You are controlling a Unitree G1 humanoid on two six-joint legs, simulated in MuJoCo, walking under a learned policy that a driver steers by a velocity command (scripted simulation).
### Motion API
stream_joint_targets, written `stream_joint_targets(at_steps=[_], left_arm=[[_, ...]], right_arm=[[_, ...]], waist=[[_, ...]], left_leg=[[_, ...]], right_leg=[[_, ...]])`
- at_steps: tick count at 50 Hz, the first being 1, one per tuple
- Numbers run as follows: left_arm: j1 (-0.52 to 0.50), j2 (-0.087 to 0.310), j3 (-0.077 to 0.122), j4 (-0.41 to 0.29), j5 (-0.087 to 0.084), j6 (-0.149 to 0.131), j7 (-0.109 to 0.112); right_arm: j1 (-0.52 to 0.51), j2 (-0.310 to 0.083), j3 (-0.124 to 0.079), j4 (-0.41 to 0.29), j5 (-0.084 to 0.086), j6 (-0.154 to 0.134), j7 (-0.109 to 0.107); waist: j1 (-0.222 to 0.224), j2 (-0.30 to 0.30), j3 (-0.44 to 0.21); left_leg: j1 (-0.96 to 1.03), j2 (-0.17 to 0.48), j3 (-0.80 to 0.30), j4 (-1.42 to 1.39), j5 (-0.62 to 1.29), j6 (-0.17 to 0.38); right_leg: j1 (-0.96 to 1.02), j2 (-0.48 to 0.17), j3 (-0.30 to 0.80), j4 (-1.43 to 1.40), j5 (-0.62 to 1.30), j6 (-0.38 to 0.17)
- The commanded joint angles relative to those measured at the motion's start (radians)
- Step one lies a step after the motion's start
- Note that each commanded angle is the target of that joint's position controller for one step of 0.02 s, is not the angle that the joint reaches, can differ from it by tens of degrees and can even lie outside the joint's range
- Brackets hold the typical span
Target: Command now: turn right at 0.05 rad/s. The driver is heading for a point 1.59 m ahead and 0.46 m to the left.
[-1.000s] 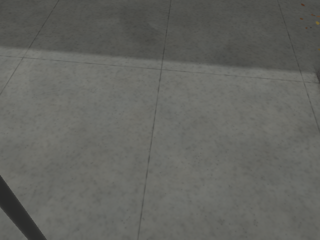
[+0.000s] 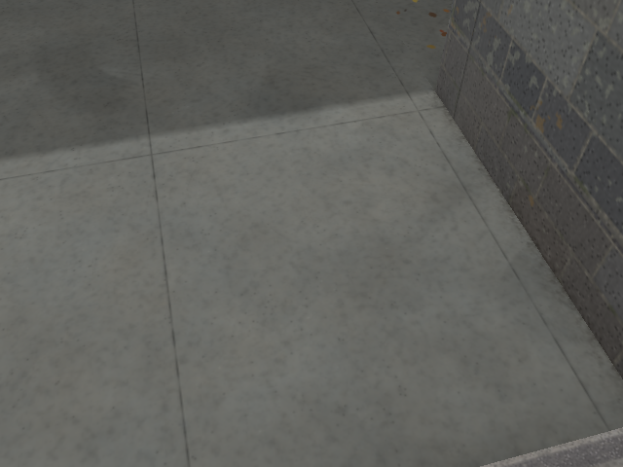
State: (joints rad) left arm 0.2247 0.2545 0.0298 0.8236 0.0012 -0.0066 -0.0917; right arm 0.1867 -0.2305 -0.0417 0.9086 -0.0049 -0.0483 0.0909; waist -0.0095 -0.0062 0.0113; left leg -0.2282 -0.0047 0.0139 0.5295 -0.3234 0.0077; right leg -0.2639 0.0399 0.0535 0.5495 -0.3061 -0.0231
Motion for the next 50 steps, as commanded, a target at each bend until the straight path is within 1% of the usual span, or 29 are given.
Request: stream_joint_targets(at_steps=[1, 2, 3, 4, 7, 11, 16, 18, 24, 25, 26, 27, 32, 34, 35, 36, 37, 39, 40, 41, 42, 43, 44, 45, 46, 47, 48, 49, 50], left_arm=[[0.042, 0.084, 0.019, -0.026, -0.004, -0.008, 0.01], [-0.007, 0.029, 0.006, -0.021, 0.014, 0.012, 0.065], [0.005, 0.041, 0.007, -0.021, 0.005, 0.023, 0.093], [0.003, 0.051, 0.009, -0.009, 0.0, 0.031, 0.106], [0.005, 0.074, 0.014, 0.023, 0.003, 0.049, 0.11], [-0.018, 0.071, 0.014, 0.06, 0.01, 0.055, 0.104], [-0.038, 0.059, 0.01, 0.106, 0.007, 0.046, 0.104], [-0.036, 0.048, 0.004, 0.131, 0.014, 0.046, 0.106], [-0.041, 0.038, -0.001, 0.189, 0.014, 0.048, 0.105], [0.033, 0.033, 0.003, 0.19, 0.029, 0.034, 0.037], [0.045, 0.077, 0.023, 0.214, 0.04, 0.02, -0.001], [0.047, 0.058, 0.027, 0.222, 0.034, 0.01, -0.013], [0.017, 0.011, 0.029, 0.245, 0.019, -0.016, 0.0], [0.053, 0.063, 0.054, 0.252, 0.033, -0.018, 0.013], [-0.051, 0.024, 0.033, 0.199, 0.044, 0.009, 0.078], [-0.049, 0.01, 0.032, 0.197, 0.029, 0.018, 0.098], [-0.035, -0.002, 0.029, 0.195, 0.034, 0.018, 0.103], [-0.029, -0.01, 0.031, 0.192, 0.043, 0.014, 0.101], [0.0, -0.011, 0.035, 0.195, 0.031, 0.012, 0.098], [0.061, -0.023, 0.034, 0.211, 0.025, 0.005, 0.097], [0.168, -0.015, 0.039, 0.252, 0.033, -0.002, 0.098], [0.262, 0.017, 0.05, 0.287, 0.036, -0.008, 0.102], [0.368, 0.088, 0.071, 0.318, 0.038, -0.02, 0.107], [0.701, 0.02, 0.039, 0.376, 0.122, -0.086, 0.064], [0.654, 0.002, 0.023, 0.382, 0.13, -0.114, 0.044], [0.482, -0.008, 0.02, 0.319, 0.101, -0.121, 0.03], [0.356, -0.025, 0.01, 0.277, 0.085, -0.122, 0.032], [0.31, -0.058, -0.002, 0.288, 0.1, -0.114, 0.052], [0.298, -0.119, -0.018, 0.273, 0.103, -0.107, 0.069]], right_arm=[[-0.015, -0.113, -0.029, -0.054, 0.007, -0.007, -0.003], [0.041, -0.084, -0.016, 0.001, 0.008, 0.039, -0.076], [0.063, -0.097, -0.016, 0.009, 0.016, 0.059, -0.104], [0.049, -0.108, -0.015, 0.015, 0.017, 0.069, -0.116], [0.007, -0.117, -0.011, 0.03, 0.012, 0.085, -0.112], [-0.016, -0.123, -0.006, 0.059, 0.004, 0.085, -0.101], [-0.013, -0.117, 0.007, 0.095, 0.001, 0.07, -0.098], [-0.02, -0.106, 0.014, 0.098, 0.016, 0.064, -0.101], [0.006, -0.096, 0.025, 0.133, 0.006, 0.059, -0.1], [0.025, -0.128, 0.001, 0.117, -0.027, 0.045, -0.022], [0.023, -0.137, -0.005, 0.123, -0.032, 0.03, 0.018], [0.022, -0.125, -0.01, 0.122, -0.028, 0.018, 0.035], [0.03, -0.081, -0.014, 0.119, -0.016, -0.004, 0.03], [0.09, -0.146, -0.044, 0.127, -0.029, -0.006, 0.013], [0.056, -0.126, -0.029, 0.106, -0.015, 0.039, -0.069], [0.083, -0.129, -0.032, 0.111, -0.002, 0.058, -0.094], [0.123, -0.166, -0.044, 0.123, 0.005, 0.065, -0.106], [0.171, -0.171, -0.055, 0.132, -0.004, 0.065, -0.113], [0.182, -0.17, -0.056, 0.141, -0.015, 0.069, -0.111], [0.145, -0.167, -0.059, 0.129, -0.013, 0.069, -0.113], [0.078, -0.154, -0.063, 0.109, -0.012, 0.068, -0.117], [0.024, -0.126, -0.058, 0.078, -0.008, 0.061, -0.119], [-0.016, -0.092, -0.054, 0.055, -0.013, 0.052, -0.116], [-0.04, 0.022, -0.034, 0.011, -0.103, -0.021, -0.081], [-0.024, 0.016, -0.036, 0.021, -0.074, -0.061, -0.091], [0.01, -0.026, -0.043, 0.039, -0.052, -0.08, -0.098], [0.014, -0.044, -0.044, 0.027, -0.063, -0.091, -0.097], [0.014, 0.003, -0.026, 0.015, -0.081, -0.074, -0.095], [0.036, 0.018, -0.015, 0.021, -0.1, -0.057, -0.084]], waist=[[0.002, 0.021, -0.033], [-0.009, -0.007, -0.081], [-0.011, -0.025, -0.088], [-0.006, -0.022, -0.07], [0.007, 0.011, -0.03], [0.013, 0.038, 0.01], [0.015, 0.024, 0.007], [0.01, 0.014, -0.023], [0.01, 0.019, 0.04], [0.014, 0.086, 0.201], [0.016, 0.049, 0.165], [0.023, 0.046, 0.137], [0.007, 0.004, 0.048], [-0.009, 0.04, 0.049], [-0.022, 0.049, -0.041], [-0.029, 0.06, -0.029], [-0.034, 0.101, 0.035], [-0.045, 0.112, 0.117], [-0.03, 0.116, 0.156], [0.011, 0.118, 0.165], [0.068, 0.095, 0.167], [0.109, 0.0, 0.173], [0.153, -0.16, 0.165], [0.253, -0.307, 0.165], [0.201, -0.146, 0.28], [0.135, -0.043, 0.238], [0.093, 0.017, 0.161], [0.044, 0.017, 0.131], [0.03, 0.001, 0.11]], left_leg=[[0.13, 0.023, -0.034, -0.093, 0.351, 0.041], [0.132, 0.127, -0.063, -0.031, 0.527, 0.035], [0.135, 0.126, -0.07, -0.031, 0.556, 0.033], [0.126, 0.127, -0.074, -0.04, 0.543, 0.035], [0.096, 0.125, -0.075, -0.071, 0.433, 0.041], [0.071, 0.123, -0.085, -0.111, 0.356, 0.04], [0.081, 0.128, -0.098, -0.139, 0.318, 0.047], [0.097, 0.128, -0.109, -0.164, 0.256, 0.048], [0.044, 0.12, -0.118, -0.217, 0.144, 0.041], [-0.013, 0.012, -0.057, -0.298, -0.1, 0.069], [-0.02, 0.018, -0.072, -0.312, -0.165, 0.066], [-0.019, 0.019, -0.068, -0.307, -0.163, 0.065], [0.062, 0.008, -0.037, -0.249, 0.009, 0.062], [0.069, 0.038, -0.076, -0.275, -0.222, 0.117], [0.125, 0.12, -0.159, -0.228, -0.246, 0.117], [0.124, 0.144, -0.203, -0.249, -0.332, 0.137], [0.099, 0.178, -0.253, -0.275, -0.436, 0.16], [0.054, 0.231, -0.316, -0.302, -0.476, 0.197], [-0.032, 0.221, -0.306, -0.29, -0.489, 0.206], [-0.099, 0.192, -0.264, -0.255, -0.472, 0.199], [-0.199, 0.151, -0.198, -0.175, -0.445, 0.172], [-0.33, 0.084, -0.118, -0.034, -0.398, 0.139], [-0.514, -0.032, 0.01, 0.232, -0.316, 0.097], [-0.69, -0.119, -0.155, 0.504, -0.399, 0.127], [-0.866, -0.07, -0.344, 0.589, -0.237, 0.167], [-0.862, -0.05, -0.32, 0.649, -0.128, 0.177], [-0.751, -0.021, -0.241, 0.642, -0.087, 0.172], [-0.692, 0.04, -0.207, 0.61, 0.039, 0.162], [-0.603, 0.054, -0.148, 0.597, 0.136, 0.151]], right_leg=[[-0.025, -0.02, -0.013, -0.113, 0.25, -0.02], [0.084, -0.102, 0.071, -0.094, 0.422, -0.009], [0.11, -0.109, 0.079, -0.078, 0.492, -0.007], [0.117, -0.111, 0.08, -0.084, 0.494, -0.006], [0.121, -0.108, 0.077, -0.112, 0.377, -0.013], [0.118, -0.107, 0.073, -0.151, 0.291, -0.013], [0.14, -0.105, 0.06, -0.199, 0.256, -0.005], [0.152, -0.105, 0.063, -0.205, 0.215, -0.002], [0.141, -0.113, 0.065, -0.244, 0.177, 0.009], [0.0, -0.009, -0.047, -0.248, 0.013, -0.002], [0.033, 0.004, -0.059, -0.236, 0.006, 0.011], [0.049, 0.001, -0.057, -0.234, 0.007, 0.009], [0.032, -0.018, -0.049, -0.226, 0.078, 0.008], [-0.001, 0.006, -0.076, -0.164, -0.132, -0.009], [0.018, -0.028, -0.039, -0.092, -0.103, -0.027], [-0.022, -0.014, -0.052, -0.061, -0.142, -0.037], [-0.079, -0.005, -0.082, -0.011, -0.172, -0.04], [-0.132, -0.016, -0.119, 0.046, -0.152, -0.043], [-0.081, -0.017, -0.128, 0.047, -0.175, -0.05], [-0.011, -0.013, -0.145, -0.007, -0.166, -0.055], [0.1, -0.007, -0.139, -0.043, -0.164, -0.063], [0.203, -0.048, -0.031, -0.092, -0.234, -0.082], [0.332, -0.198, 0.253, -0.21, -0.38, -0.137], [0.458, -0.34, 0.617, -0.338, -0.449, -0.331], [0.441, -0.429, 0.683, -0.376, -0.483, -0.37], [0.421, -0.41, 0.588, -0.356, -0.414, -0.364], [0.334, -0.353, 0.451, -0.313, -0.351, -0.329], [0.274, -0.313, 0.334, -0.277, -0.204, -0.27], [0.186, -0.249, 0.223, -0.23, -0.082, -0.224]])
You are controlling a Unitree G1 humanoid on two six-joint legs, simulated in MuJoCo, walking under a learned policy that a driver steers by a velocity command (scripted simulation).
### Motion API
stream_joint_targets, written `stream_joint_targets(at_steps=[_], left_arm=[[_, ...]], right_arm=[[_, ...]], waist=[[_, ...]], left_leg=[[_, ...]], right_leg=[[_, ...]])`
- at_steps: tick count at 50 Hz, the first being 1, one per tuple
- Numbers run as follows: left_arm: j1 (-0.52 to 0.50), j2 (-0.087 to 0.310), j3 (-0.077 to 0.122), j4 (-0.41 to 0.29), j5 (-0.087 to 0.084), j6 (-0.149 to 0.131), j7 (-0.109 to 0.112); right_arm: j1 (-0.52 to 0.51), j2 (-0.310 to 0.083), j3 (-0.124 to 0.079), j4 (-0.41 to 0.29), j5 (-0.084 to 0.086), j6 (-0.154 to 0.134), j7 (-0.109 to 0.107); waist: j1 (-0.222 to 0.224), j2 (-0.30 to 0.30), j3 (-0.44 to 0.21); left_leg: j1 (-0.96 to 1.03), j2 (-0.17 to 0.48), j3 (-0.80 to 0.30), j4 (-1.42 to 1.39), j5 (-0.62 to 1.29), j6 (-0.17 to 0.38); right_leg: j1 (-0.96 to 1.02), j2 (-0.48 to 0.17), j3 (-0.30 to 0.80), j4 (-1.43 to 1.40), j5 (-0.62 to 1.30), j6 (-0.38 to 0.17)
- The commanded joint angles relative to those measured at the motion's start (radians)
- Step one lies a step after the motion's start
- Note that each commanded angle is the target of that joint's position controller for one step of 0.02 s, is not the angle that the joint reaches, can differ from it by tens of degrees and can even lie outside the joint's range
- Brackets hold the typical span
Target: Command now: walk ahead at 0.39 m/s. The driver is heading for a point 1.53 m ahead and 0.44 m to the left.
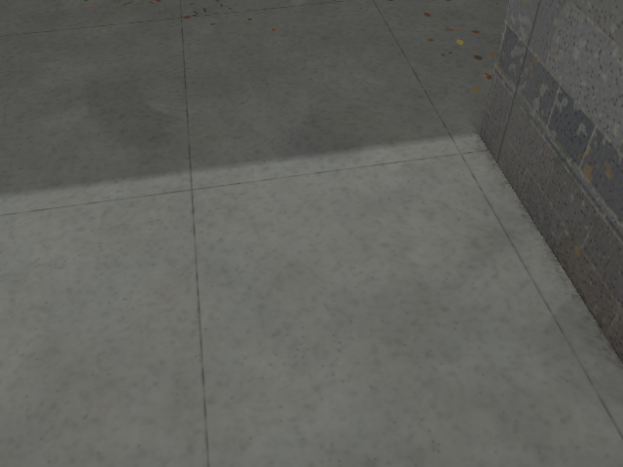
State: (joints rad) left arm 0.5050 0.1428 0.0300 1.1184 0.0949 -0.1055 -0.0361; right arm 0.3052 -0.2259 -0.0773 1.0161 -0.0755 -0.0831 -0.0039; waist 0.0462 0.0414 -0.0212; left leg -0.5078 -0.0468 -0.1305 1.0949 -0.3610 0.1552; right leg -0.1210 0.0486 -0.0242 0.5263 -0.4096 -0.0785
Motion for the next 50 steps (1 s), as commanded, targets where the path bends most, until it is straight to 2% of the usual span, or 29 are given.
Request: stream_joint_targets(at_steps=[1, 3, 4, 5, 6, 7, 9, 13, 14, 15, 16, 17, 18, 19, 21, 23, 25, 28, 32, 33, 34, 37, 38, 39, 40, 41, 42, 46, 50], left_arm=[[0.011, -0.043, -0.038, -0.051, 0.009, -0.01, 0.028], [0.089, -0.016, -0.058, -0.019, 0.003, -0.032, 0.057], [-0.052, 0.165, 0.001, -0.042, -0.119, -0.017, 0.058], [-0.039, 0.175, 0.0, -0.055, -0.129, -0.012, 0.06], [-0.007, 0.147, -0.008, -0.036, -0.116, -0.007, 0.063], [0.194, 0.04, -0.06, 0.048, 0.07, -0.025, 0.03], [0.223, 0.048, -0.058, 0.036, 0.04, -0.028, 0.021], [0.111, 0.18, -0.019, -0.013, -0.03, 0.009, -0.003], [0.13, 0.211, -0.012, 0.001, 0.007, 0.031, -0.034], [0.283, 0.091, -0.033, 0.048, 0.03, 0.03, -0.078], [0.343, 0.009, -0.043, -0.003, -0.007, 0.007, -0.098], [0.094, 0.065, -0.033, -0.16, -0.06, -0.015, -0.097], [-0.115, 0.13, -0.013, -0.244, -0.077, -0.032, -0.076], [-0.124, 0.108, -0.019, -0.248, -0.046, -0.033, -0.045], [-0.104, 0.027, -0.054, -0.225, 0.021, -0.008, -0.025], [-0.176, 0.065, -0.044, -0.244, 0.038, 0.021, -0.041], [-0.119, 0.07, -0.055, -0.25, 0.031, 0.038, -0.061], [-0.392, 0.093, -0.074, -0.337, -0.003, 0.022, -0.033], [-0.56, 0.178, -0.064, -0.395, 0.016, 0.042, -0.04], [-0.673, 0.168, -0.041, -0.44, -0.199, 0.013, -0.021], [-0.675, 0.136, -0.054, -0.435, -0.212, -0.001, -0.024], [-0.286, 0.186, 0.007, -0.3, -0.152, -0.004, -0.028], [0.01, 0.244, 0.023, -0.203, -0.135, 0.008, -0.019], [0.106, 0.294, 0.031, -0.161, -0.094, 0.015, -0.017], [0.125, 0.257, 0.032, -0.166, -0.103, 0.033, -0.007], [0.068, 0.305, 0.055, -0.158, -0.12, 0.038, 0.008], [-0.051, 0.235, 0.044, -0.174, -0.111, 0.05, 0.025], [-0.368, 0.147, 0.012, -0.214, -0.078, 0.005, 0.028], [-0.294, 0.206, 0.038, -0.197, -0.095, -0.007, 0.071]], right_arm=[[-0.066, 0.023, 0.033, -0.076, -0.047, -0.008, 0.026], [-0.143, 0.026, 0.046, -0.127, -0.033, 0.007, 0.05], [-0.241, -0.097, 0.006, -0.138, 0.034, 0.012, 0.057], [-0.236, -0.081, 0.013, -0.129, 0.045, 0.01, 0.065], [-0.246, -0.031, 0.028, -0.135, 0.06, 0.017, 0.069], [-0.195, 0.052, 0.074, -0.152, -0.028, 0.018, 0.063], [-0.198, -0.023, 0.062, -0.171, -0.061, 0.012, 0.053], [-0.032, -0.105, 0.033, -0.069, -0.009, -0.003, 0.044], [0.204, -0.127, 0.02, 0.021, -0.004, -0.01, 0.042], [0.527, -0.152, -0.004, 0.094, -0.027, -0.014, 0.05], [0.582, -0.257, -0.017, 0.09, -0.039, -0.01, 0.073], [0.585, -0.315, -0.044, 0.116, -0.063, -0.013, 0.091], [0.405, -0.273, -0.037, 0.096, -0.045, -0.021, 0.083], [0.223, -0.106, 0.02, 0.054, -0.035, -0.026, 0.082], [-0.038, 0.116, 0.11, -0.044, -0.052, -0.048, 0.054], [-0.085, 0.053, 0.115, -0.059, 0.0, -0.083, 0.025], [0.094, -0.056, 0.091, 0.018, -0.018, -0.09, 0.029], [0.21, -0.059, 0.099, 0.025, -0.026, -0.1, 0.01], [0.358, -0.017, 0.108, 0.071, 0.005, -0.07, 0.045], [0.247, -0.063, 0.064, 0.025, 0.155, -0.014, -0.007], [0.283, -0.068, 0.066, 0.04, 0.141, 0.014, -0.024], [0.311, -0.053, 0.051, 0.086, 0.063, 0.039, -0.001], [0.257, -0.033, 0.052, 0.081, 0.076, 0.014, 0.01], [0.384, 0.057, 0.078, 0.078, 0.136, -0.009, 0.012], [0.299, -0.051, 0.062, 0.006, 0.153, -0.032, 0.01], [0.172, -0.06, 0.058, -0.091, 0.175, -0.038, 0.004], [0.042, -0.063, 0.053, -0.122, 0.162, -0.02, -0.028], [0.104, 0.032, 0.037, -0.123, 0.103, 0.03, -0.045], [-0.08, 0.0, 0.033, -0.203, 0.089, 0.01, -0.012]], waist=[[-0.029, -0.055, 0.114], [0.009, -0.088, 0.107], [-0.029, -0.136, 0.144], [-0.006, -0.103, 0.113], [0.007, -0.116, 0.111], [0.013, -0.139, 0.153], [0.022, -0.086, 0.171], [-0.056, 0.031, 0.163], [-0.147, 0.076, 0.119], [-0.222, 0.221, -0.137], [-0.169, 0.23, -0.308], [-0.258, 0.145, -0.14], [-0.236, -0.019, 0.045], [-0.135, -0.166, 0.103], [0.019, -0.103, 0.246], [0.009, -0.004, 0.212], [0.007, 0.0, 0.127], [-0.11, -0.088, 0.117], [-0.159, -0.076, 0.222], [-0.198, -0.079, 0.264], [-0.206, -0.105, 0.23], [-0.035, -0.051, -0.027], [0.112, -0.116, -0.119], [0.101, -0.298, -0.346], [0.153, -0.244, -0.43], [0.112, -0.292, -0.41], [0.086, -0.035, -0.246], [-0.137, -0.056, 0.055], [-0.093, -0.109, 0.012]], left_leg=[[-0.215, 0.105, 0.02, -0.087, 0.389, -0.016], [-0.15, 0.119, 0.067, -0.336, 0.788, -0.054], [-0.011, 0.074, 0.13, -0.424, 0.839, -0.096], [0.118, 0.069, 0.149, -0.454, 0.91, -0.109], [0.223, 0.057, 0.163, -0.474, 0.91, -0.126], [0.216, 0.145, 0.078, -0.461, 0.834, -0.102], [0.199, 0.114, 0.144, -0.445, 0.676, -0.097], [0.309, 0.113, 0.138, -0.86, 0.487, -0.125], [0.559, 0.109, 0.191, -0.917, 0.682, -0.105], [1.098, 0.229, 0.109, -0.531, 1.024, 0.091], [1.294, 0.376, -0.146, -0.331, 1.422, 0.27], [1.283, 0.514, -0.444, -0.507, 0.926, 0.376], [1.027, 0.559, -0.425, -0.627, 0.555, 0.321], [0.748, 0.475, -0.324, -0.686, 0.196, 0.224], [0.138, 0.33, -0.134, -0.821, 0.23, 0.147], [-0.146, 0.203, 0.001, -0.84, 0.192, 0.137], [-0.128, 0.187, 0.002, -0.704, 0.237, 0.131], [0.087, 0.114, 0.021, -0.528, 0.087, 0.081], [0.309, 0.213, -0.14, -0.452, 0.101, 0.107], [0.324, 0.159, -0.113, -0.348, 0.181, 0.042], [0.413, 0.152, -0.098, -0.279, 0.257, 0.026], [0.257, 0.091, -0.058, 0.183, 0.465, 0.0], [-0.019, -0.003, 0.025, 0.539, 0.169, -0.058], [-0.396, -0.062, -0.072, 0.96, -0.504, -0.116], [-0.507, 0.007, -0.112, 0.851, -0.446, -0.131], [-0.639, 0.048, -0.069, 0.794, -0.339, -0.135], [-0.591, 0.089, 0.074, 0.763, -0.198, -0.141], [-0.203, 0.185, -0.027, 0.244, 0.089, -0.168], [-0.115, 0.169, 0.022, -0.204, 0.393, -0.166]], right_leg=[[-0.049, -0.189, 0.188, -0.176, 0.109, -0.138], [-0.16, -0.149, 0.114, -0.081, 0.152, -0.113], [-0.294, -0.125, 0.145, -0.071, 0.15, -0.087], [-0.365, -0.128, 0.133, -0.041, 0.097, -0.083], [-0.436, -0.118, 0.114, -0.023, 0.061, -0.073], [-0.458, -0.16, 0.116, -0.025, 0.001, -0.098], [-0.37, -0.175, 0.162, 0.092, -0.052, -0.11], [-0.088, -0.112, 0.161, 0.539, 0.215, -0.06], [-0.175, -0.082, 0.148, 0.776, 0.29, -0.059], [-0.519, 0.024, 0.147, 1.253, -0.031, -0.023], [-0.777, 0.087, 0.135, 1.625, -0.4, 0.006], [-1.179, 0.109, 0.146, 1.737, -0.371, 0.021], [-1.3, -0.023, 0.147, 1.624, -0.231, 0.006], [-1.17, -0.13, 0.204, 1.356, 0.01, -0.029], [-0.806, -0.272, 0.256, 0.827, 0.384, -0.102], [-0.457, -0.217, 0.111, 0.474, 0.547, -0.067], [-0.364, -0.164, 0.052, 0.588, 0.569, -0.019], [-0.451, -0.19, 0.092, 0.059, 1.085, 0.021], [-0.569, -0.196, 0.084, -0.027, 0.798, 0.029], [-0.586, -0.135, 0.089, -0.139, 0.758, 0.046], [-0.556, -0.129, 0.082, -0.216, 0.786, 0.049], [0.044, -0.114, 0.037, -0.2, 0.913, -0.033], [0.4, -0.21, 0.059, -0.071, 1.228, -0.079], [0.853, -0.441, 0.267, 0.271, 1.359, -0.226], [0.854, -0.448, 0.349, 0.199, 1.084, -0.24], [0.812, -0.507, 0.489, 0.046, 0.527, -0.296], [0.497, -0.452, 0.513, -0.174, 0.193, -0.241], [-0.314, -0.362, 0.248, -0.299, 0.349, -0.162], [-0.239, -0.286, 0.055, -0.313, 0.489, -0.126]])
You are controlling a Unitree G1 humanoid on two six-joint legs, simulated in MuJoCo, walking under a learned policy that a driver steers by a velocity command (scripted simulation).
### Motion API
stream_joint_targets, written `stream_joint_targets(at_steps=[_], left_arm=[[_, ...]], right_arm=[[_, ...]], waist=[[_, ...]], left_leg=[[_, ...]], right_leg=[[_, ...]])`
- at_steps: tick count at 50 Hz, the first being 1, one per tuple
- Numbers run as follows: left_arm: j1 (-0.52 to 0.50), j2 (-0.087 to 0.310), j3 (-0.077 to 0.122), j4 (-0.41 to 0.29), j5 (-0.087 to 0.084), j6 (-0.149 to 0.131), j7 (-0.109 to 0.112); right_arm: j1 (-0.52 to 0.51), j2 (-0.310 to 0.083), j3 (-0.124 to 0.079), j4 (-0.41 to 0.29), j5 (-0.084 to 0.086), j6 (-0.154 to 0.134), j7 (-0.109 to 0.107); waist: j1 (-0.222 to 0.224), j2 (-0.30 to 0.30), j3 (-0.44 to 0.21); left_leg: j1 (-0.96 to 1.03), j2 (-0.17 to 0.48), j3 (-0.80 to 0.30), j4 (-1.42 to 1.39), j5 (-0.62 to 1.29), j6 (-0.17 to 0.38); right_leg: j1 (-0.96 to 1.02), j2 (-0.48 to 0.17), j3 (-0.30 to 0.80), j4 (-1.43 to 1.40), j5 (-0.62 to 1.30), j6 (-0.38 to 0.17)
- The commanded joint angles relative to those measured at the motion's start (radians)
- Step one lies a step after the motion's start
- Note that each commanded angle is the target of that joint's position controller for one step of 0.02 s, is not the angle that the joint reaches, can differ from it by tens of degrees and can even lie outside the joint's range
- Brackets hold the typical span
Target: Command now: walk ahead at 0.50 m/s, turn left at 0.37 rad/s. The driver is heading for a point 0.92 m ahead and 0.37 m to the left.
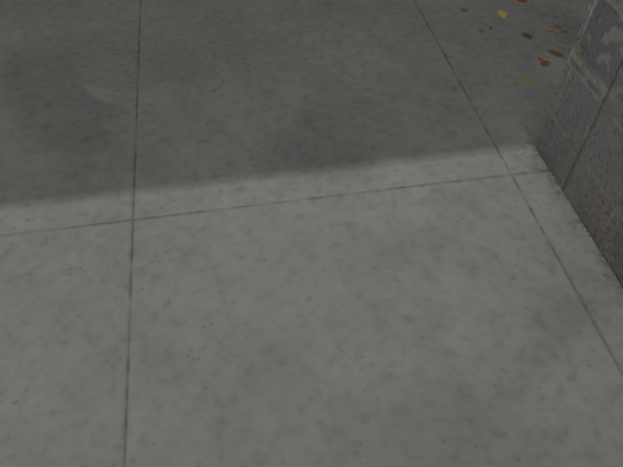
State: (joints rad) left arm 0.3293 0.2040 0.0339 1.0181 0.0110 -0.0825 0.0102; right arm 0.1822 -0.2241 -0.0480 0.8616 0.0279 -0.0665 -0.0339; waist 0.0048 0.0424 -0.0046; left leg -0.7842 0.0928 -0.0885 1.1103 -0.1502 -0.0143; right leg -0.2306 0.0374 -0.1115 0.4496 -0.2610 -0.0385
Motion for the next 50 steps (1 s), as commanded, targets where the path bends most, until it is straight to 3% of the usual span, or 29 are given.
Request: stream_joint_targets(at_steps=[1, 3, 5, 7, 9, 10, 11, 12, 13, 14, 16, 18, 20, 21, 25, 28, 31, 33, 34, 35, 36, 37, 38, 39, 40, 41, 42, 45, 50], left_arm=[[-0.098, 0.165, 0.043, -0.091, -0.02, -0.025, 0.032], [-0.063, 0.186, 0.058, -0.079, -0.038, -0.016, 0.04], [-0.022, 0.175, 0.064, -0.063, -0.048, -0.007, 0.035], [0.004, 0.182, 0.071, -0.057, -0.042, 0.003, 0.026], [-0.012, 0.218, 0.081, -0.068, -0.041, 0.016, 0.022], [-0.022, 0.217, 0.077, -0.078, -0.037, 0.021, 0.024], [-0.03, 0.2, 0.067, -0.106, -0.015, 0.02, 0.027], [0.038, 0.063, 0.019, -0.168, 0.01, -0.014, 0.006], [-0.038, 0.151, 0.037, -0.172, -0.027, -0.063, -0.011], [-0.122, 0.183, 0.049, -0.191, -0.055, -0.081, -0.015], [-0.177, 0.175, 0.053, -0.194, -0.012, -0.082, 0.007], [-0.162, 0.168, 0.063, -0.206, -0.007, -0.05, 0.012], [-0.185, 0.139, 0.062, -0.225, -0.002, -0.029, 0.013], [-0.224, 0.132, 0.061, -0.245, 0.0, -0.027, 0.013], [-0.391, 0.09, 0.044, -0.301, -0.003, -0.032, -0.001], [-0.463, 0.103, 0.043, -0.335, -0.016, -0.038, -0.013], [-0.507, 0.126, 0.045, -0.371, -0.021, -0.053, -0.023], [-0.475, 0.15, 0.051, -0.373, -0.024, -0.068, -0.027], [-0.404, 0.168, 0.061, -0.358, -0.023, -0.074, -0.024], [-0.281, 0.198, 0.075, -0.332, -0.012, -0.079, -0.018], [-0.097, 0.254, 0.093, -0.314, -0.001, -0.075, -0.008], [0.004, 0.298, 0.105, -0.284, 0.009, -0.062, -0.011], [-0.011, 0.213, 0.087, -0.295, -0.017, -0.054, -0.014], [-0.064, 0.151, 0.071, -0.311, -0.022, -0.045, -0.009], [-0.116, 0.143, 0.064, -0.317, -0.013, -0.036, -0.009], [-0.146, 0.134, 0.06, -0.309, -0.007, -0.031, -0.011], [-0.158, 0.119, 0.053, -0.303, 0.001, -0.033, -0.014], [-0.157, 0.132, 0.061, -0.278, -0.01, -0.044, -0.022], [-0.134, 0.195, 0.079, -0.244, -0.012, -0.038, -0.014]], right_arm=[[-0.007, 0.005, 0.007, -0.065, -0.014, -0.003, 0.028], [-0.077, -0.01, 0.002, -0.095, -0.002, 0.011, 0.043], [-0.149, -0.035, -0.006, -0.123, -0.006, 0.018, 0.056], [-0.204, -0.042, -0.011, -0.15, -0.01, 0.015, 0.066], [-0.152, -0.068, -0.026, -0.156, -0.011, 0.012, 0.071], [-0.02, -0.109, -0.051, -0.121, -0.009, 0.013, 0.074], [0.181, -0.204, -0.092, -0.072, -0.002, 0.018, 0.061], [0.243, -0.336, -0.112, -0.063, 0.006, 0.014, 0.06], [0.323, -0.278, -0.094, -0.077, -0.005, 0.01, 0.057], [0.267, -0.232, -0.083, -0.072, -0.019, 0.001, 0.052], [0.085, -0.173, -0.068, -0.125, -0.016, -0.006, 0.05], [0.028, -0.142, -0.059, -0.148, -0.019, -0.009, 0.049], [0.056, -0.151, -0.062, -0.139, -0.004, -0.013, 0.036], [0.079, -0.158, -0.064, -0.133, 0.004, -0.014, 0.028], [0.149, -0.172, -0.07, -0.114, 0.002, -0.005, 0.011], [0.188, -0.168, -0.071, -0.102, 0.005, -0.003, 0.013], [0.223, -0.154, -0.069, -0.087, 0.007, 0.002, 0.007], [0.218, -0.163, -0.074, -0.091, 0.002, 0.009, 0.002], [0.197, -0.159, -0.073, -0.102, 0.002, 0.011, 0.003], [0.162, -0.14, -0.065, -0.123, -0.001, 0.008, 0.009], [0.121, -0.106, -0.049, -0.157, -0.018, 0.002, 0.017], [0.285, -0.051, -0.031, -0.168, 0.011, -0.003, 0.017], [0.303, -0.143, -0.041, -0.144, 0.019, -0.002, 0.013], [0.204, -0.196, -0.056, -0.155, 0.013, 0.006, 0.014], [0.135, -0.192, -0.058, -0.171, 0.001, 0.011, 0.011], [0.091, -0.176, -0.06, -0.19, -0.012, 0.011, 0.013], [0.091, -0.156, -0.061, -0.197, -0.008, 0.014, 0.018], [0.085, -0.1, -0.05, -0.221, 0.002, 0.029, 0.026], [-0.017, -0.093, -0.037, -0.255, -0.001, 0.027, 0.041]], waist=[[-0.033, -0.1, -0.009], [-0.016, -0.086, 0.008], [0.011, -0.067, 0.055], [0.033, -0.072, 0.07], [-0.015, -0.096, 0.01], [-0.083, -0.079, -0.066], [-0.161, 0.007, -0.166], [-0.088, 0.286, -0.288], [-0.148, 0.193, -0.393], [-0.144, 0.15, -0.25], [-0.06, -0.017, -0.129], [0.003, -0.009, -0.116], [0.016, -0.014, -0.096], [0.01, -0.016, -0.079], [-0.041, 0.019, -0.029], [-0.071, 0.048, -0.013], [-0.082, 0.046, 0.004], [-0.061, 0.072, -0.006], [-0.023, 0.083, -0.036], [0.037, 0.079, -0.12], [0.124, 0.001, -0.256], [0.066, -0.327, -0.399], [0.07, -0.29, -0.355], [0.089, -0.181, -0.207], [0.072, -0.088, -0.109], [0.05, -0.068, -0.044], [0.023, -0.085, -0.024], [0.001, -0.126, -0.007], [0.019, -0.103, -0.001]], left_leg=[[0.165, 0.017, 0.001, -0.278, 0.214, 0.013], [0.147, 0.013, 0.009, -0.351, 0.211, 0.033], [0.086, 0.005, 0.03, -0.397, 0.16, 0.067], [0.08, -0.018, 0.084, -0.438, 0.075, 0.102], [0.246, -0.086, 0.165, -0.476, -0.026, 0.139], [0.44, -0.139, 0.194, -0.508, -0.005, 0.163], [0.76, -0.069, 0.019, -0.51, 0.06, 0.224], [1.115, 0.181, -0.564, -0.675, -0.126, 0.413], [1.234, 0.232, -0.766, -0.818, -0.222, 0.428], [1.169, 0.209, -0.622, -0.807, -0.123, 0.373], [0.854, 0.133, -0.393, -0.794, 0.143, 0.314], [0.692, 0.09, -0.314, -0.832, 0.271, 0.301], [0.629, 0.071, -0.259, -0.854, 0.333, 0.302], [0.617, 0.06, -0.238, -0.863, 0.339, 0.299], [0.56, -0.003, -0.187, -0.858, 0.258, 0.242], [0.553, -0.001, -0.226, -0.846, 0.18, 0.213], [0.654, 0.025, -0.31, -0.781, 0.139, 0.214], [0.709, 0.037, -0.354, -0.719, 0.195, 0.209], [0.709, 0.014, -0.352, -0.663, 0.286, 0.196], [0.654, -0.03, -0.317, -0.538, 0.367, 0.17], [0.49, -0.088, -0.239, -0.274, 0.238, 0.132], [0.131, -0.217, -0.134, 0.037, -0.348, 0.061], [0.012, -0.134, -0.141, 0.183, -0.427, 0.055], [-0.03, -0.098, -0.121, 0.227, -0.334, 0.044], [-0.003, -0.062, -0.079, 0.213, -0.255, 0.038], [0.018, -0.037, -0.067, 0.17, -0.208, 0.038], [0.06, -0.01, -0.062, 0.138, -0.185, 0.045], [0.072, 0.023, -0.028, 0.056, -0.152, 0.039], [0.061, 0.033, 0.003, -0.187, 0.083, 0.025]], right_leg=[[-0.08, -0.282, 0.13, -0.246, 0.34, -0.162], [0.021, -0.309, 0.117, -0.257, 0.287, -0.139], [0.122, -0.325, 0.085, -0.248, 0.253, -0.116], [0.2, -0.327, 0.048, -0.197, 0.313, -0.092], [0.209, -0.31, -0.014, -0.042, 0.585, -0.059], [0.173, -0.274, -0.06, 0.141, 0.715, -0.033], [-0.054, -0.227, -0.093, 0.459, 0.601, 0.018], [-0.489, -0.021, -0.008, 0.856, -0.197, 0.081], [-0.63, -0.005, 0.199, 0.961, -0.291, 0.052], [-0.737, -0.05, 0.2, 0.954, -0.207, 0.024], [-0.596, -0.125, 0.195, 0.772, -0.068, 0.012], [-0.448, -0.146, 0.199, 0.67, -0.039, 0.022], [-0.422, -0.132, 0.179, 0.567, 0.004, 0.047], [-0.433, -0.121, 0.171, 0.503, 0.052, 0.063], [-0.372, -0.056, 0.155, 0.193, 0.303, 0.069], [-0.303, -0.026, 0.159, 0.085, 0.381, 0.058], [-0.314, -0.017, 0.184, 0.008, 0.309, 0.041], [-0.264, -0.011, 0.185, -0.024, 0.229, 0.02], [-0.161, -0.001, 0.166, -0.057, 0.225, -0.003], [0.043, -0.045, 0.185, -0.042, 0.252, -0.041], [0.334, -0.2, 0.323, 0.007, 0.255, -0.107], [0.678, -0.437, 0.755, -0.043, 0.111, -0.283], [0.648, -0.473, 0.876, -0.09, -0.092, -0.273], [0.512, -0.427, 0.729, -0.12, -0.105, -0.225], [0.361, -0.385, 0.603, -0.151, -0.015, -0.191], [0.247, -0.35, 0.525, -0.18, 0.078, -0.178], [0.176, -0.311, 0.442, -0.208, 0.142, -0.16], [0.108, -0.289, 0.305, -0.271, 0.246, -0.168], [0.138, -0.272, 0.124, -0.295, 0.38, -0.148]])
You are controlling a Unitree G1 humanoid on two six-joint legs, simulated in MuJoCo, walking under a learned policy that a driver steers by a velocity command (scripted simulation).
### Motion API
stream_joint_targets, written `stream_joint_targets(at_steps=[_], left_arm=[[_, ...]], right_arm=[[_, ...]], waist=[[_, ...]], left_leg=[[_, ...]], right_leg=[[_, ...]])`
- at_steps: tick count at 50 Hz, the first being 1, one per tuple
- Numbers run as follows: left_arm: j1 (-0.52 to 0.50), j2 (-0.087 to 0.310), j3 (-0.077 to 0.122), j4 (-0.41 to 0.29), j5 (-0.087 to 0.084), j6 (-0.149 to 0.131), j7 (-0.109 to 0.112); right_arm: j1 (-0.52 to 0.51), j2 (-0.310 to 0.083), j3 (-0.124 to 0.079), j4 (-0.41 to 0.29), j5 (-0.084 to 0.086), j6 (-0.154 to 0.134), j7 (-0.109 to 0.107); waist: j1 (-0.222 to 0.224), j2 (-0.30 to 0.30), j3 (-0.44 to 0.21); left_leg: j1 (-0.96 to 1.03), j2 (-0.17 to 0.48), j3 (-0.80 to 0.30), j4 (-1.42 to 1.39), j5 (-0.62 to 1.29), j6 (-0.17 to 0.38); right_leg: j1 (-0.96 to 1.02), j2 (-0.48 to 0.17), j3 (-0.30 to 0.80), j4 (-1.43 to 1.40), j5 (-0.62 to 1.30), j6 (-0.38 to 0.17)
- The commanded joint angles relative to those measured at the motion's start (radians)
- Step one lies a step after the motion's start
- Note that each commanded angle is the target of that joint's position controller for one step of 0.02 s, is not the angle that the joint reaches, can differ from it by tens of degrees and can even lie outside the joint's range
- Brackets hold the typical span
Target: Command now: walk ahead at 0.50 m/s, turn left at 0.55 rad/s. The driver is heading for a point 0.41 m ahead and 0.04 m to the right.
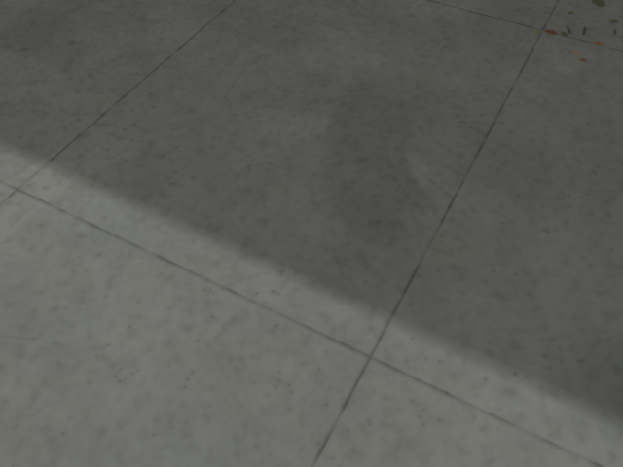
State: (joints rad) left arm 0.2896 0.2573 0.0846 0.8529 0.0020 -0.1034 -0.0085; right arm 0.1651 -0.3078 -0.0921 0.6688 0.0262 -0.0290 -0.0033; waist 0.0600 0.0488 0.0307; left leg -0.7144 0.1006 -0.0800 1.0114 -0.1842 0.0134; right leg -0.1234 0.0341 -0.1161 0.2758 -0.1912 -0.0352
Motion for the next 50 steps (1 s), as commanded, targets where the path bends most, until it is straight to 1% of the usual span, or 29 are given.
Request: stream_joint_targets(at_steps=[1, 5, 8, 9, 11, 12, 13, 14, 15, 16, 18, 20, 23, 26, 29, 31, 33, 34, 35, 36, 37, 38, 40, 42, 45, 47, 48, 49, 50], left_arm=[[-0.079, 0.145, 0.028, -0.071, -0.006, -0.014, 0.006], [0.005, 0.18, 0.03, -0.033, -0.025, 0.0, 0.001], [0.033, 0.211, 0.036, -0.007, -0.04, 0.019, 0.002], [0.028, 0.225, 0.038, -0.002, -0.043, 0.024, 0.005], [0.028, 0.207, 0.024, 0.003, -0.04, 0.033, 0.015], [0.033, 0.143, -0.002, -0.035, -0.01, 0.025, 0.017], [0.117, 0.059, -0.036, -0.042, -0.007, 0.002, 0.003], [0.037, 0.156, -0.009, -0.036, -0.044, -0.011, -0.006], [-0.036, 0.168, -0.005, -0.063, -0.061, -0.014, -0.008], [-0.062, 0.153, -0.008, -0.065, -0.047, -0.012, -0.002], [-0.03, 0.142, 0.0, -0.052, -0.028, 0.014, 0.002], [0.011, 0.106, -0.004, -0.037, -0.021, 0.039, 0.01], [-0.038, 0.078, -0.012, -0.055, -0.002, 0.049, 0.016], [-0.132, 0.046, -0.031, -0.073, 0.002, 0.042, 0.004], [-0.185, 0.066, -0.029, -0.089, 0.001, 0.041, -0.007], [-0.2, 0.089, -0.023, -0.1, 0.007, 0.038, -0.014], [-0.139, 0.107, -0.013, -0.079, 0.017, 0.033, -0.016], [-0.102, 0.159, 0.002, -0.066, 0.022, 0.03, -0.008], [-0.07, 0.218, 0.01, -0.069, 0.034, 0.031, 0.001], [-0.041, 0.156, -0.007, -0.055, 0.04, 0.044, 0.008], [-0.033, 0.091, -0.026, -0.049, 0.02, 0.052, 0.003], [-0.071, 0.086, -0.033, -0.047, 0.012, 0.056, -0.004], [-0.177, 0.109, -0.027, -0.061, 0.009, 0.065, -0.001], [-0.253, 0.112, -0.023, -0.069, 0.02, 0.08, 0.01], [-0.265, 0.096, -0.024, -0.052, 0.013, 0.09, 0.022], [-0.236, 0.071, -0.032, -0.028, 0.001, 0.092, 0.024], [-0.217, 0.062, -0.036, -0.015, 0.006, 0.091, 0.022], [-0.2, 0.07, -0.03, -0.016, 0.01, 0.092, 0.022], [-0.221, 0.069, -0.031, -0.014, 0.016, 0.091, 0.025]], right_arm=[[-0.037, -0.001, 0.013, -0.069, -0.001, -0.016, 0.016], [-0.168, 0.009, 0.027, -0.11, -0.001, -0.025, 0.036], [-0.202, -0.02, 0.02, -0.138, -0.004, -0.025, 0.047], [-0.167, -0.04, 0.01, -0.134, -0.009, -0.026, 0.047], [0.096, -0.122, -0.035, -0.054, -0.016, -0.024, 0.037], [0.261, -0.214, -0.061, -0.026, -0.027, -0.018, 0.019], [0.262, -0.257, -0.055, -0.024, -0.024, -0.023, 0.019], [0.264, -0.164, -0.031, -0.028, -0.027, -0.028, 0.022], [0.207, -0.132, -0.019, -0.022, -0.026, -0.035, 0.023], [0.14, -0.103, -0.01, -0.018, -0.023, -0.041, 0.024], [0.054, -0.055, 0.004, -0.018, -0.034, -0.055, 0.03], [0.028, -0.058, 0.003, -0.001, -0.036, -0.073, 0.03], [0.019, -0.075, 0.0, 0.032, -0.038, -0.074, 0.012], [0.036, -0.083, 0.002, 0.06, -0.034, -0.061, -0.002], [0.079, -0.1, 0.001, 0.103, -0.028, -0.049, -0.005], [0.073, -0.104, 0.0, 0.124, -0.02, -0.04, -0.007], [0.052, -0.096, 0.003, 0.138, -0.008, -0.03, -0.011], [0.099, -0.081, 0.008, 0.147, -0.019, -0.033, -0.013], [0.169, -0.048, 0.02, 0.149, -0.046, -0.045, -0.012], [0.256, 0.012, 0.041, 0.178, -0.042, -0.043, -0.01], [0.192, -0.036, 0.033, 0.174, -0.028, -0.025, -0.009], [0.145, -0.067, 0.023, 0.162, -0.013, -0.004, -0.011], [0.091, -0.062, 0.017, 0.163, -0.015, 0.039, -0.029], [0.1, -0.036, 0.02, 0.181, -0.02, 0.062, -0.043], [0.149, -0.007, 0.024, 0.231, -0.027, 0.059, -0.043], [0.143, -0.008, 0.024, 0.244, -0.046, 0.057, -0.035], [0.119, -0.036, 0.023, 0.231, -0.056, 0.056, -0.035], [0.088, -0.092, 0.011, 0.23, -0.047, 0.055, -0.039], [0.069, -0.066, 0.015, 0.238, -0.042, 0.046, -0.037]], waist=[[-0.021, -0.107, -0.027], [0.023, -0.1, 0.015], [0.003, -0.125, 0.029], [-0.028, -0.143, 0.002], [-0.167, -0.127, -0.156], [-0.217, 0.012, -0.295], [-0.146, 0.201, -0.431], [-0.193, 0.087, -0.396], [-0.179, 0.071, -0.25], [-0.138, 0.015, -0.18], [-0.064, 0.044, -0.104], [-0.022, 0.028, -0.089], [-0.012, 0.017, -0.061], [-0.05, 0.026, -0.062], [-0.075, 0.033, -0.081], [-0.071, 0.042, -0.081], [-0.028, 0.024, -0.105], [-0.033, -0.03, -0.142], [-0.065, -0.137, -0.233], [-0.064, -0.275, -0.343], [-0.029, -0.271, -0.348], [-0.033, -0.211, -0.295], [-0.061, -0.14, -0.179], [-0.089, -0.194, -0.135], [-0.109, -0.194, -0.154], [-0.108, -0.167, -0.132], [-0.091, -0.13, -0.091], [-0.045, -0.04, -0.038], [-0.048, 0.008, -0.012]], left_leg=[[0.019, 0.017, 0.009, -0.157, 0.165, 0.001], [0.078, -0.02, 0.066, -0.344, 0.188, 0.018], [0.105, -0.051, 0.096, -0.422, 0.051, 0.055], [0.179, -0.08, 0.119, -0.45, 0.013, 0.074], [0.602, -0.133, 0.144, -0.514, 0.102, 0.126], [0.958, 0.082, -0.154, -0.479, 0.141, 0.212], [1.139, 0.301, -0.607, -0.611, 0.044, 0.354], [1.098, 0.285, -0.57, -0.646, 0.022, 0.318], [0.961, 0.25, -0.392, -0.66, 0.106, 0.277], [0.825, 0.205, -0.285, -0.682, 0.161, 0.245], [0.624, 0.153, -0.164, -0.755, 0.28, 0.222], [0.542, 0.142, -0.085, -0.787, 0.487, 0.233], [0.511, 0.113, 0.03, -0.793, 0.654, 0.222], [0.509, 0.064, 0.111, -0.783, 0.638, 0.187], [0.582, 0.093, 0.087, -0.746, 0.6, 0.182], [0.625, 0.115, 0.059, -0.684, 0.584, 0.171], [0.633, 0.087, 0.056, -0.574, 0.526, 0.129], [0.61, 0.021, 0.08, -0.483, 0.464, 0.083], [0.476, -0.056, 0.119, -0.331, 0.203, 0.026], [0.344, -0.108, 0.089, -0.153, -0.214, -0.03], [0.295, -0.104, 0.031, -0.035, -0.504, -0.058], [0.255, -0.077, -0.001, 0.01, -0.532, -0.062], [0.248, -0.042, 0.008, -0.049, -0.444, -0.069], [0.361, -0.045, 0.035, -0.193, -0.342, -0.072], [0.524, -0.073, 0.082, -0.393, -0.103, -0.052], [0.596, -0.076, 0.09, -0.515, -0.011, -0.02], [0.577, -0.023, 0.034, -0.567, -0.035, 0.007], [0.454, -0.003, 0.011, -0.591, -0.215, 0.04], [0.332, -0.011, 0.001, -0.636, -0.351, 0.045]], right_leg=[[0.024, -0.256, 0.098, -0.123, 0.307, -0.142], [0.072, -0.275, 0.061, -0.117, 0.268, -0.135], [0.167, -0.323, 0.064, -0.055, 0.407, -0.122], [0.184, -0.322, 0.048, 0.01, 0.566, -0.11], [0.064, -0.258, -0.03, 0.333, 0.715, -0.057], [-0.247, -0.19, -0.06, 0.682, 0.372, -0.002], [-0.531, -0.038, 0.079, 0.963, -0.403, 0.028], [-0.626, -0.077, 0.2, 1.058, -0.392, 0.017], [-0.67, -0.115, 0.185, 1.045, -0.309, 0.008], [-0.639, -0.154, 0.176, 0.98, -0.226, 0.009], [-0.523, -0.19, 0.182, 0.915, -0.136, 0.022], [-0.461, -0.175, 0.171, 0.876, -0.109, 0.045], [-0.472, -0.161, 0.157, 0.719, 0.012, 0.072], [-0.392, -0.129, 0.122, 0.468, 0.2, 0.064], [-0.352, -0.099, 0.126, 0.35, 0.246, 0.052], [-0.347, -0.087, 0.13, 0.302, 0.186, 0.026], [-0.237, -0.061, 0.109, 0.182, 0.25, -0.009], [-0.115, -0.091, 0.142, 0.158, 0.567, -0.035], [0.103, -0.223, 0.252, 0.248, 0.971, -0.108], [0.253, -0.374, 0.426, 0.238, 1.038, -0.272], [0.223, -0.4, 0.497, 0.178, 0.903, -0.314], [0.158, -0.373, 0.478, 0.145, 0.694, -0.287], [-0.022, -0.327, 0.433, 0.063, 0.32, -0.223], [-0.172, -0.267, 0.371, 0.003, 0.106, -0.172], [-0.236, -0.213, 0.287, -0.002, -0.063, -0.137], [-0.278, -0.176, 0.258, 0.001, -0.265, -0.072], [-0.297, -0.153, 0.243, 0.021, -0.331, -0.027], [-0.263, -0.1, 0.188, 0.044, -0.304, 0.007], [-0.16, -0.073, 0.15, 0.093, -0.216, 0.027]])
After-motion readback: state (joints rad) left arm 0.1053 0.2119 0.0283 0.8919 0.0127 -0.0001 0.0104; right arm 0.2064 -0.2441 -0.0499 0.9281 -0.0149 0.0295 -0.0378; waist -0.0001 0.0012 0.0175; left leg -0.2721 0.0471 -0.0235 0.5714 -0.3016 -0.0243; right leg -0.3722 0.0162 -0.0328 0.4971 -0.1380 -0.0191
